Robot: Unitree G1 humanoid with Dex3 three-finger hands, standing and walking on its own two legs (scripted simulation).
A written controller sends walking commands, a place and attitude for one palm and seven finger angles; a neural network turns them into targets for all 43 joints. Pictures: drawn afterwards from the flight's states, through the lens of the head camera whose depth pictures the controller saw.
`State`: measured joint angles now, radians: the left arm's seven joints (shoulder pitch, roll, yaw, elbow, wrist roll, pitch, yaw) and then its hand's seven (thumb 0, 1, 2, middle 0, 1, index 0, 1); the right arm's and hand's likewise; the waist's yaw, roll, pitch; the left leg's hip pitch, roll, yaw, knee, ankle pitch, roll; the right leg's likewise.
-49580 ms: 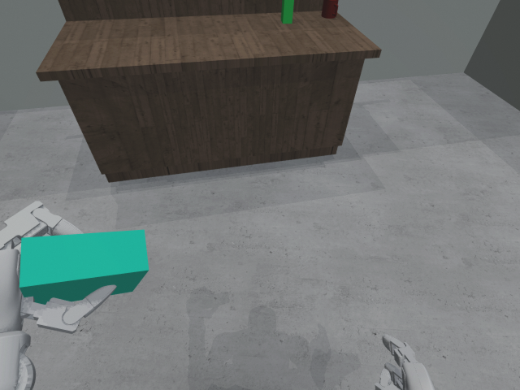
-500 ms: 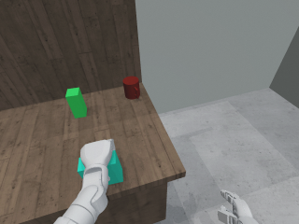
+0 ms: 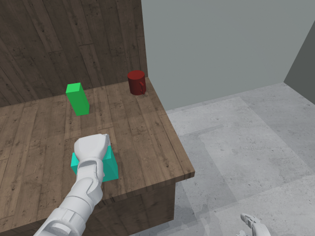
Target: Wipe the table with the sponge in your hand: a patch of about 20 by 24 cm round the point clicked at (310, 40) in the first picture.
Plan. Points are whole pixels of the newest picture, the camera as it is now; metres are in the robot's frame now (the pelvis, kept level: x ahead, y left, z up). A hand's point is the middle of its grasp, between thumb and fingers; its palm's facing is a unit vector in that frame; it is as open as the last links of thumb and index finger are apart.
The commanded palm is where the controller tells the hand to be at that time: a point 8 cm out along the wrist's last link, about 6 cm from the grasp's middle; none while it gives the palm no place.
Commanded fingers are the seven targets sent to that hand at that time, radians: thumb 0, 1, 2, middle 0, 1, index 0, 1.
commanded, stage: wipe forward along the middle lane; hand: left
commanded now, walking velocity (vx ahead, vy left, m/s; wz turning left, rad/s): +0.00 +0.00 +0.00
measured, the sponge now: (98, 169) +0.32 +0.22 -0.04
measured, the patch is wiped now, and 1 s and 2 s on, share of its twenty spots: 1.00 1.00 1.00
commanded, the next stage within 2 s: slide back across to the first lane in 1.24 s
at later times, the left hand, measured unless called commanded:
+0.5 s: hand (96, 143) +0.38 +0.24 +0.00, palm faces -0.10 -0.01 -1.00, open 9.1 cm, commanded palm +0.37 +0.24 +0.03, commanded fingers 0.00 0.10 1.30 -1.20 -1.60 -1.20 -1.60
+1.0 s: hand (93, 131) +0.43 +0.26 +0.00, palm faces -0.11 +0.00 -0.99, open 9.1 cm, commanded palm +0.42 +0.26 +0.03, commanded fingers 0.00 0.10 1.30 -1.20 -1.60 -1.20 -1.60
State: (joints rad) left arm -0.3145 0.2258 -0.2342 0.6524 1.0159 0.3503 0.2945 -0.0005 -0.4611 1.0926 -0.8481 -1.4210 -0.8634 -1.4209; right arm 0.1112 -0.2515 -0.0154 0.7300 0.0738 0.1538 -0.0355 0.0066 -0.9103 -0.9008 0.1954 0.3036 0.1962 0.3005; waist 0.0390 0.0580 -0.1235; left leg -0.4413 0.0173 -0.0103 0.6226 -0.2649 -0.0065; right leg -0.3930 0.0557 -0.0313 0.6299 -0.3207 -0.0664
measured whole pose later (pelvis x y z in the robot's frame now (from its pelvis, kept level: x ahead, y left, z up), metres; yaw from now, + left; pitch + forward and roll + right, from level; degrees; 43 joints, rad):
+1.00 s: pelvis +0.00 +0.03 -0.01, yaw -1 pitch +15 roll -2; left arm -0.77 0.36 -0.12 1.12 1.02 0.28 0.33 0.00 -0.48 1.11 -0.86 -1.42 -0.87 -1.42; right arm 0.23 -0.25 -0.01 0.74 0.06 0.14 -0.01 0.00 -0.91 -0.90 0.20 0.30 0.20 0.30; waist -0.06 0.05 -0.16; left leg -0.72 0.02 -0.01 0.76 -0.30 0.02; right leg -0.64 0.06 -0.03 0.70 -0.32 -0.03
